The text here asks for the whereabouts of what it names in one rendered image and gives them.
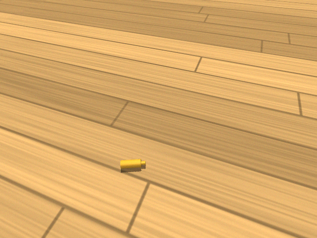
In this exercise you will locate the bottle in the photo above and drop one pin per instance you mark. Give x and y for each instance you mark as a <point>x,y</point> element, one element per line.
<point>136,163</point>

